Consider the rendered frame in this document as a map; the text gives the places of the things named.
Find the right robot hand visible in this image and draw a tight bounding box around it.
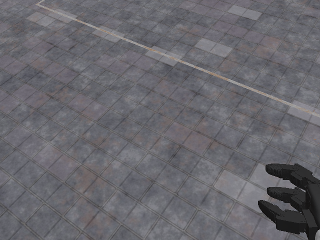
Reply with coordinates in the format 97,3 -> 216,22
258,163 -> 320,240

